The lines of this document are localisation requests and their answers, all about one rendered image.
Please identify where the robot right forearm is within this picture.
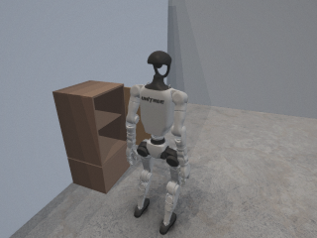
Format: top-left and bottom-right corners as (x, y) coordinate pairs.
(174, 126), (189, 167)

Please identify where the cupboard door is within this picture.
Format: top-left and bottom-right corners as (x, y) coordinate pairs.
(124, 86), (152, 146)

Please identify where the robot right upper arm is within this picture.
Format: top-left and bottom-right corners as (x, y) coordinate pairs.
(171, 89), (189, 137)

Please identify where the left robot hand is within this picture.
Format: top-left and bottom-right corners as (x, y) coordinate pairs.
(126, 146), (138, 166)

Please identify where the robot left forearm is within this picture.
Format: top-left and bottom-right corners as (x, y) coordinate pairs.
(125, 120), (137, 148)

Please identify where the robot right shin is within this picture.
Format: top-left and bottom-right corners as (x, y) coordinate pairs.
(163, 184), (180, 226)

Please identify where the robot left upper arm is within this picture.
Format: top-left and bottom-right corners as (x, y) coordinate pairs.
(126, 84), (144, 125)

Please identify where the humanoid robot head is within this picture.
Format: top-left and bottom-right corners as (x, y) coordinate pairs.
(145, 51), (172, 91)

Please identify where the right robot hand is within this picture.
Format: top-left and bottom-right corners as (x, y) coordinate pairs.
(176, 164), (191, 187)

